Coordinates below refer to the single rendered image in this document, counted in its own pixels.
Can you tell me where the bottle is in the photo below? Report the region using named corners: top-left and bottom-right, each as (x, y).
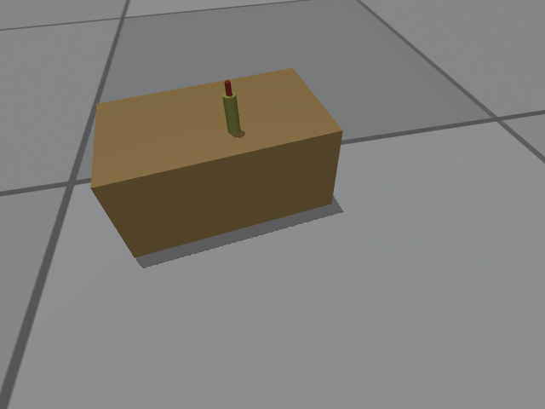
top-left (222, 80), bottom-right (241, 135)

